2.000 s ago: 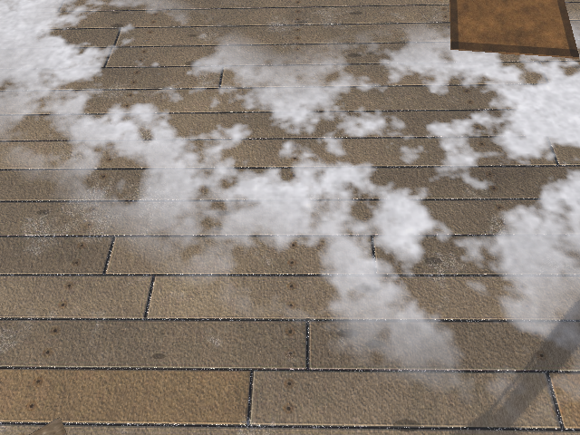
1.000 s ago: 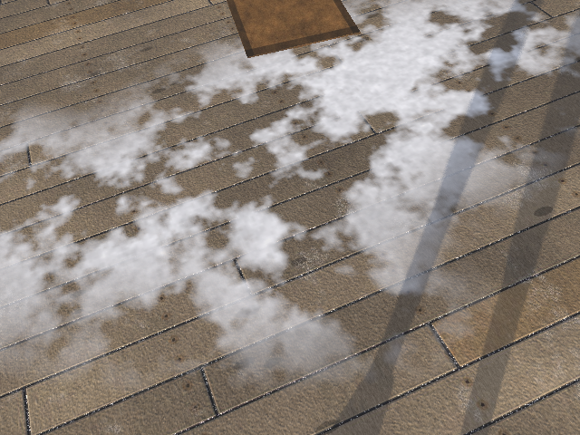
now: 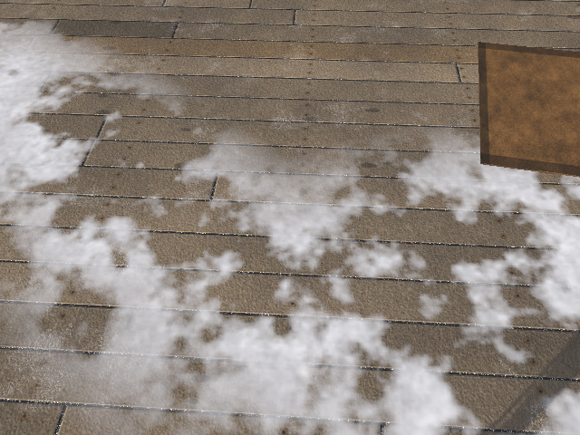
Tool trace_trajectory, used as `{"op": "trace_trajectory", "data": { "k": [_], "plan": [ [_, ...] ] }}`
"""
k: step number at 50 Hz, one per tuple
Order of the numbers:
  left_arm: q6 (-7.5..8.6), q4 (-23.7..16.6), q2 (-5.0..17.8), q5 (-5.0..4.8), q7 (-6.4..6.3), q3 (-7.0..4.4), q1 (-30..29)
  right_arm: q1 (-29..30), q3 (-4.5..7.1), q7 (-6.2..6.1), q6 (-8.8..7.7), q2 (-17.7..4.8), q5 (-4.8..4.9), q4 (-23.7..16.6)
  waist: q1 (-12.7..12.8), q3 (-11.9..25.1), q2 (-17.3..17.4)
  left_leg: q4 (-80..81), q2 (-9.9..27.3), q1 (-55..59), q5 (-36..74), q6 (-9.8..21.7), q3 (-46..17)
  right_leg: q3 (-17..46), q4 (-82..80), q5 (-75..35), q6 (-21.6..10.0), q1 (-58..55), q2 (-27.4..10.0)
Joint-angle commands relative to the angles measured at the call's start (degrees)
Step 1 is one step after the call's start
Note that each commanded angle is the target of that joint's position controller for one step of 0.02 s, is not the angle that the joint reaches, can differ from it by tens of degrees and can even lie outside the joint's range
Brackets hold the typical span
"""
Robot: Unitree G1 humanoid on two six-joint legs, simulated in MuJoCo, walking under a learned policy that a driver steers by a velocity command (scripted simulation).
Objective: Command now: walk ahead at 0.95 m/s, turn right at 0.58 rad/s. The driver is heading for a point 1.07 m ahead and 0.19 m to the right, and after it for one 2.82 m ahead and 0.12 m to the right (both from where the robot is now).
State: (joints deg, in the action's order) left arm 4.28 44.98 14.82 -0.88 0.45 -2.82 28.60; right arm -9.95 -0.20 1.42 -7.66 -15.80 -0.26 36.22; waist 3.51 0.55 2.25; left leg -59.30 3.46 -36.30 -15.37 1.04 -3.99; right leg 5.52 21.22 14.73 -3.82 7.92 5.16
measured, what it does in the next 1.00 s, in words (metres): walks ahead, turning right: left foot, then right foot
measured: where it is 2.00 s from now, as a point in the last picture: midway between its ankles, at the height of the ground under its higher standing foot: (447, 261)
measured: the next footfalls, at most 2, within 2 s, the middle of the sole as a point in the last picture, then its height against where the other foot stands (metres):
left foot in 0.18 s outside the picture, level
right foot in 0.62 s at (434, 374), level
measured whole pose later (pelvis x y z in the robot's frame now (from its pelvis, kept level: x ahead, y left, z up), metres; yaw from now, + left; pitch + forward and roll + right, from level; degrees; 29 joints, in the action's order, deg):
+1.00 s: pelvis +0.77 -0.22 -0.01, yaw -18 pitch -1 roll -2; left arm 4.7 44.5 15.0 0.1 -2.4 -3.3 16.7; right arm -8.2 3.0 3.5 -2.8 -17.3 0.8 41.5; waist 3.2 -5.8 1.9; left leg -38.5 3.1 -38.7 8.0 0.0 3.7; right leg -13.3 18.6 21.9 -2.3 -4.6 3.1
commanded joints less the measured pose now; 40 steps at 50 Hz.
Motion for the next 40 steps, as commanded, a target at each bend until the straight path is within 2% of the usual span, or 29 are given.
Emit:
{"op": "trace_trajectory", "data": {
  "k": [1, 4, 7, 8, 9, 10, 11, 12, 13, 14, 15, 16, 18, 20, 22, 23, 26, 28, 29, 30, 31, 32, 33, 34, 35, 36, 37, 38, 40],
  "plan": [
    [1.51, -7.25, 9.54, -1.28, -1.48, -2.45, -9.95, 5.03, 0.43, 0.62, -1.39, -3.6, -1.07, -5.88, -4.31, -8.5, -6.26, 15.78, 0.0, 6.32, 12.6, -3.05, 0.25, 13.44, -14.4, 2.5, -10.47, 17.26, -10.11],
    [1.75, -6.43, 11.95, -2.28, -1.76, -3.47, -6.03, 8.8, 1.26, 0.47, -1.39, -5.22, 0.59, -6.45, -2.9, -6.71, -6.42, 24.41, -2.51, 19.4, 21.83, -4.77, -0.79, 14.96, -15.1, 3.75, -8.01, 18.28, -11.21],
    [0.44, -5.31, 10.56, -2.22, -1.49, -3.35, -3.07, 7.77, 3.15, -0.75, -1.06, -8.19, 1.87, -6.34, -3.74, -5.21, -6.89, 28.47, -2.6, 20.57, 13.66, -3.92, -1.39, 17.13, -7.14, -2.1, -5.47, 7.5, -12.76],
    [-0.08, -5.01, 10.34, -1.36, -1.19, -3.16, -2.71, 2.89, 4.49, -1.18, -1.01, -10.1, 2.22, -5.59, -6.83, -1.79, -7.24, 28.94, -3.49, 26.37, 9.38, -2.58, -0.33, 16.06, 1.19, -11.49, -3.88, 5.9, -11.11],
    [-0.41, -5.78, 9.19, -0.06, -0.83, -2.57, -3.92, -6.4, 5.68, -1.64, -0.73, -11.58, 2.47, -4.19, -12.33, 5.41, -7.35, 26.61, -1.33, 38.58, 7.4, -1.3, -0.57, 13.24, 15.35, -16.47, -1.45, 9.54, -8.1],
    [-0.28, -7.77, 3.59, 2.21, -0.72, -0.62, -3.58, -20.02, 6.84, -2.38, 0.08, -15.33, 1.69, -2.39, -16.3, 17.4, 0.59, 25.29, 9.48, 56.74, -8.53, 1.5, -12.73, 9.12, 37.05, -7.66, -0.03, 19.26, -4.89],
    [0.86, -10.99, -2.08, -2.84, -0.77, 1.3, 4.19, -20.46, 7.3, -1.17, 0.43, -19.75, -0.25, -0.78, -9.23, 25.01, 28.96, 42.47, 22.29, 66.17, -34.15, 10.33, -49.91, 4.95, 57.39, 14.36, 1.4, 35.62, -1.1],
    [0.58, -9.12, 3.42, -4.67, -1.35, 0.61, 1.6, -15.96, 6.51, -1.04, 0.72, -13.94, 0.15, -1.98, -10.13, 16.36, 20.34, 45.8, 21.08, 60.24, -39.36, 9.52, -50.48, 4.4, 64.14, 9.64, 1.52, 42.31, -5.96],
    [0.22, -9.48, 5.99, -3.87, -1.23, 0.12, -5.04, -13.95, 5.73, -1.46, 1.17, -10.02, 0.42, -1.6, -11.38, 8.67, 12.79, 43.73, 19.51, 54.79, -28.69, 8.05, -37.95, 1.94, 65.2, 6.06, 1.49, 44.98, -8.14],
    [-0.05, -9.88, 6.3, -1.93, -0.85, 0.1, -9.97, -13.92, 5.54, -1.49, 1.69, -9.0, -0.55, -0.54, -11.31, 3.97, 4.27, 41.58, 17.68, 47.11, -10.7, 7.21, -26.51, 1.35, 62.07, 4.61, 1.46, 41.96, -10.85],
    [-0.45, -11.39, 6.0, -1.01, -0.61, -0.36, -13.4, -11.67, 5.1, -1.55, 1.83, -7.37, -1.32, 0.67, -9.4, 0.82, 1.76, 43.26, 15.08, 41.13, -7.62, 7.52, -21.79, 0.74, 59.26, 3.14, 1.07, 41.08, -12.07],
    [-1.29, -12.08, 5.32, -1.64, -0.04, -0.44, -13.58, -9.14, 4.84, -1.79, 1.65, -6.38, -1.56, 1.38, -6.97, -1.43, 4.31, 44.48, 14.57, 35.83, -4.14, 7.55, -17.87, 1.48, 57.45, 2.81, 1.04, 38.25, -13.99],
    [-3.42, -13.29, 2.79, -2.41, 0.63, 0.18, -15.18, -6.48, 4.43, -1.63, 1.26, -3.93, -0.06, 2.68, -5.13, -4.93, 4.76, 47.22, 13.99, 31.92, 1.76, 7.03, -9.04, 0.93, 55.15, 4.89, 1.31, 38.73, -15.65],
    [-3.91, -15.12, 2.02, -1.37, 0.98, 0.76, -16.8, -4.5, 5.24, -1.79, 0.97, -6.59, 0.34, 3.39, -3.09, -7.15, 3.07, 49.92, 15.34, 29.81, 6.49, 7.7, -4.21, 1.16, 51.59, 1.19, 2.05, 40.78, -16.81],
    [-3.45, -15.5, 2.6, -0.85, 1.59, 1.03, -18.89, -3.71, 5.57, -1.96, 0.59, -7.95, 0.19, 3.92, -2.39, -8.7, 0.22, 52.48, 12.94, 27.67, 9.17, 6.66, 3.14, 0.34, 43.59, -6.43, 2.14, 38.43, -15.71],
    [-3.32, -14.96, 3.1, -0.59, 1.86, 0.94, -20.24, -4.06, 5.42, -1.97, 0.54, -7.75, -0.17, 4.44, -3.07, -8.41, -2.54, 53.67, 9.54, 28.7, 10.11, 5.59, 7.84, -2.31, 39.85, -10.86, 1.4, 36.27, -13.38],
    [-1.66, -16.14, 3.21, -0.5, 3.41, 1.37, -27.35, -9.49, 6.29, -1.5, 0.53, -11.79, 0.78, 6.63, -5.21, -12.29, -4.45, 57.59, 10.76, 29.61, 18.56, 5.83, 12.65, -7.14, 24.07, -17.13, -1.05, 28.16, -10.41],
    [-1.21, -17.02, 5.74, -0.78, 3.55, 0.22, -28.75, -11.53, 6.64, -1.58, 1.26, -15.25, 0.82, 7.62, -3.59, -9.12, -1.19, 51.94, 12.33, 37.42, 47.42, 6.09, 13.93, -10.78, 21.27, -13.14, -3.21, 23.79, -5.38],
    [-1.24, -16.88, 7.49, -0.84, 3.56, -0.67, -25.47, -11.89, 7.23, -1.85, 1.98, -18.11, 1.0, 7.9, -0.46, -6.15, 2.48, 44.71, 13.55, 41.5, 62.45, 5.92, 14.46, -11.63, 20.22, -8.16, -4.52, 20.52, -3.29],
    [-1.68, -15.24, 10.45, -0.95, 3.12, -2.23, -17.02, -11.82, 7.12, -2.13, 2.87, -18.86, 0.81, 8.56, 4.83, -1.18, 4.4, 34.23, 14.12, 41.13, 70.84, 5.82, 14.04, -11.63, 18.53, -5.46, -5.95, 10.04, -1.52],
    [-2.5, -11.16, 13.65, -1.09, 1.9, -4.37, -2.79, -9.97, 6.35, -2.39, 3.6, -17.67, 0.51, 8.9, 13.05, 5.42, 3.72, 18.39, 12.23, 33.16, 69.62, 4.45, 14.54, -10.75, 14.78, -9.44, -7.27, -9.29, -1.24],
    [-3.16, -8.08, 17.99, -1.43, 0.39, -5.12, 3.38, -14.05, 3.81, -2.44, 3.34, -9.19, -0.95, 7.92, 10.22, 12.2, -8.21, -5.8, 6.07, 15.05, 15.22, 2.23, 12.09, 5.36, 20.29, -7.56, -6.27, -29.75, -11.65],
    [-1.85, -9.48, 20.81, 0.65, 0.74, -4.62, 1.54, -23.68, 1.37, -1.38, 1.22, -2.34, 2.38, 6.83, 2.81, 26.37, -23.15, -24.5, -4.68, 1.14, -16.03, 2.23, -2.31, 38.13, 5.08, 19.9, -13.4, -39.76, -24.81],
    [-0.74, -9.25, 13.2, 1.46, 1.43, -3.28, 0.97, -14.66, 3.2, -1.34, 0.2, -9.8, 5.42, 6.81, 6.9, 21.57, -10.14, -26.34, -2.56, -2.69, -11.76, 3.39, -7.45, 38.1, -3.68, 27.67, -9.75, -33.25, -24.78],
    [0.32, -8.24, 12.05, 1.36, 1.69, -2.79, -1.73, -8.41, 3.46, -1.54, -0.03, -9.56, 6.37, 4.45, 5.55, 9.38, -7.7, -24.6, -1.43, -6.16, -7.61, 3.23, -5.62, 32.12, -5.77, 23.49, -9.0, -22.82, -24.42],
    [1.17, -7.35, 11.12, 1.12, 1.86, -2.61, -6.1, -6.15, 3.02, -2.23, 0.24, -7.74, 4.95, 4.33, 2.21, 2.76, -0.89, -20.74, 1.85, -5.05, -3.47, 3.0, -5.15, 25.64, -6.71, 15.85, -7.48, -13.28, -22.71],
    [1.84, -7.22, 9.08, 2.22, 1.95, -2.18, -9.91, -8.03, 3.3, -2.23, 0.87, -6.97, 3.39, 5.1, -1.25, 0.11, -2.87, -17.72, 4.17, -1.56, 0.73, 2.11, -5.75, 17.82, -5.23, 1.71, -6.96, -6.16, -21.95],
    [2.29, -6.94, 6.46, 3.09, 1.96, -1.71, -12.81, -11.28, 3.52, -1.99, 2.26, -6.4, 3.15, 6.77, -3.87, -0.32, -4.74, -17.06, 5.85, 3.6, 3.23, 1.21, -5.86, 12.15, -6.3, -9.26, -5.4, -0.48, -20.22],
    [3.28, -5.78, 4.34, 2.24, 1.71, -1.57, -15.56, -13.81, 4.16, -1.83, 4.67, -5.85, 3.14, 8.72, -6.12, -1.09, -6.1, -12.9, 6.65, 8.01, 1.68, -0.87, -4.73, 1.05, -7.33, -30.66, -4.52, 3.67, -19.19]
  ]
}}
